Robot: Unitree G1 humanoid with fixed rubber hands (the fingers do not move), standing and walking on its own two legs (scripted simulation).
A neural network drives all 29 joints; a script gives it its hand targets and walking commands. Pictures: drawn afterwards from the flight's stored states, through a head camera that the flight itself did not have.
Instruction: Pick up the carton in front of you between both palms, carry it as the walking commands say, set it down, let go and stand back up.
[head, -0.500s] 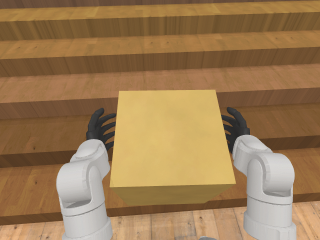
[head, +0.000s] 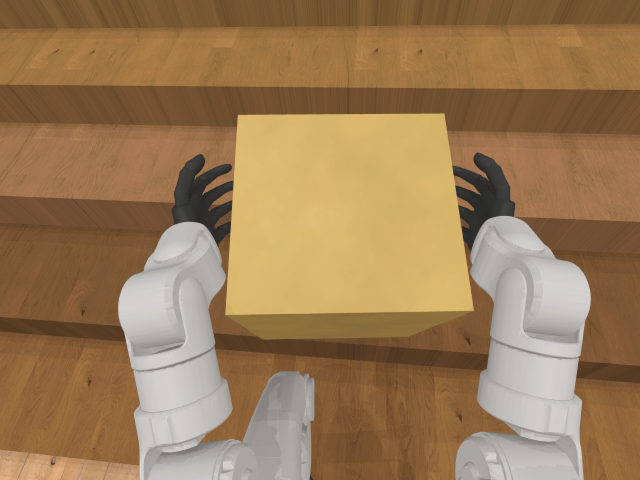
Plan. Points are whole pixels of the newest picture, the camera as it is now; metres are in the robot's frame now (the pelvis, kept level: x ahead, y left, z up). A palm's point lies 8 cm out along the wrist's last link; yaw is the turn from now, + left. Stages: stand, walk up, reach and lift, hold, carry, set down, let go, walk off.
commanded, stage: carry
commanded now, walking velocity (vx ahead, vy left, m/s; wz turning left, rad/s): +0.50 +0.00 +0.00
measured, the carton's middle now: (337, 245) +0.38 +0.03 +0.05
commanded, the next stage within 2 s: none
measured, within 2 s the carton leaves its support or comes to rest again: neither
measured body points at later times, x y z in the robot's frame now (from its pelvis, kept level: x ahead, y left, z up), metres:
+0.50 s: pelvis +0.36 +0.07 +0.15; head +0.38 +0.09 +0.60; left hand +0.75 +0.19 +0.33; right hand +0.72 -0.11 +0.34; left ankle +0.29 +0.12 -0.59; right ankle +0.47 -0.04 -0.35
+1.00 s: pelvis +0.67 +0.14 +0.30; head +0.69 +0.12 +0.75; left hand +1.04 +0.31 +0.48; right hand +1.06 +0.01 +0.45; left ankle +0.81 +0.27 -0.24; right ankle +0.58 -0.01 -0.45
